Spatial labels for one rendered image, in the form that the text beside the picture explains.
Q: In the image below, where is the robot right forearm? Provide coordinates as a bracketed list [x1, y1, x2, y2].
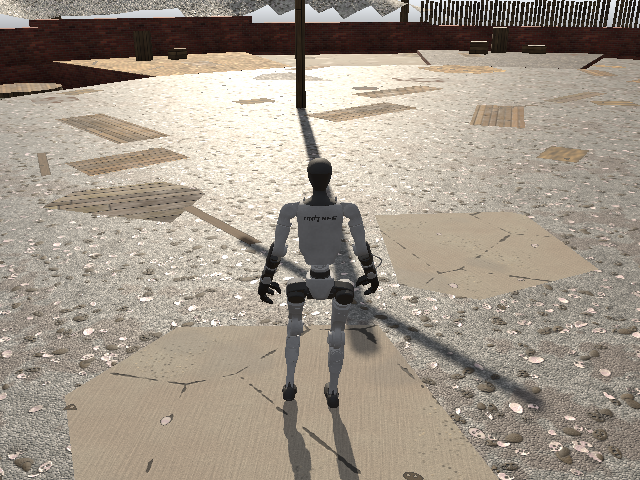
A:
[358, 240, 377, 279]

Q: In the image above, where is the robot left forearm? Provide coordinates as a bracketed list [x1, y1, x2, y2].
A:
[260, 242, 281, 284]

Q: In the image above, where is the left robot hand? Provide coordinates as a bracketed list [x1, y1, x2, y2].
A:
[258, 280, 281, 304]

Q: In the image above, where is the robot foot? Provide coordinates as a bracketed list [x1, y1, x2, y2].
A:
[324, 382, 339, 408]
[282, 382, 297, 401]

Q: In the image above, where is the robot right upper arm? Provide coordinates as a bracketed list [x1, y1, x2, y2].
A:
[340, 201, 369, 256]

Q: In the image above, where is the robot left foot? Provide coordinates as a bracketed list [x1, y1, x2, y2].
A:
[282, 382, 297, 401]

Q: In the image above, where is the right robot hand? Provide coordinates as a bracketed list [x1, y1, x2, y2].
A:
[356, 275, 379, 295]

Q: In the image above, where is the robot right foot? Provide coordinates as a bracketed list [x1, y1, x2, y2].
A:
[324, 382, 339, 408]

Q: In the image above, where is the robot left upper arm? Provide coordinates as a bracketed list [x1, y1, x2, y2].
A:
[271, 201, 299, 257]

